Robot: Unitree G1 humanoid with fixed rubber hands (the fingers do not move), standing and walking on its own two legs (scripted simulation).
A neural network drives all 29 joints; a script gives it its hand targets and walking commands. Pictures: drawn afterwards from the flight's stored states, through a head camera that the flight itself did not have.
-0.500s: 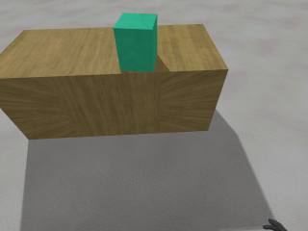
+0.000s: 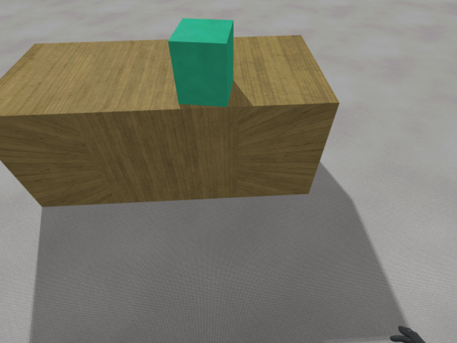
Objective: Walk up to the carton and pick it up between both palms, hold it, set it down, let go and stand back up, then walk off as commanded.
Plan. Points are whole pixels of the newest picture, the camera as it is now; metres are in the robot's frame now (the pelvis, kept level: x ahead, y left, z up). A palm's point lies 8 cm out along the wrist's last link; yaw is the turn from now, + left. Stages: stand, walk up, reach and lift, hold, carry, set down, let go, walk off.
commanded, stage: stand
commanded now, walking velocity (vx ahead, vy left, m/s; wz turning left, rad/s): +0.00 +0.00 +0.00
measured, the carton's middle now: (205, 63) +1.09 +0.06 -0.04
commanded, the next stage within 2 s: none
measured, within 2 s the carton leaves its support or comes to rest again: neither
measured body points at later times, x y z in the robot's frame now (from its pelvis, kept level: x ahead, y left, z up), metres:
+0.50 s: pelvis +0.00 +0.00 +0.00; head +0.00 -0.01 +0.45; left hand +0.08 +0.33 -0.11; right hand +0.10 -0.34 -0.11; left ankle +0.01 +0.14 -0.74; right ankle +0.03 -0.13 -0.74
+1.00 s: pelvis +0.00 +0.00 +0.00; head +0.00 -0.01 +0.45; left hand +0.08 +0.33 -0.11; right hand +0.10 -0.34 -0.11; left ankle +0.01 +0.14 -0.74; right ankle +0.03 -0.13 -0.74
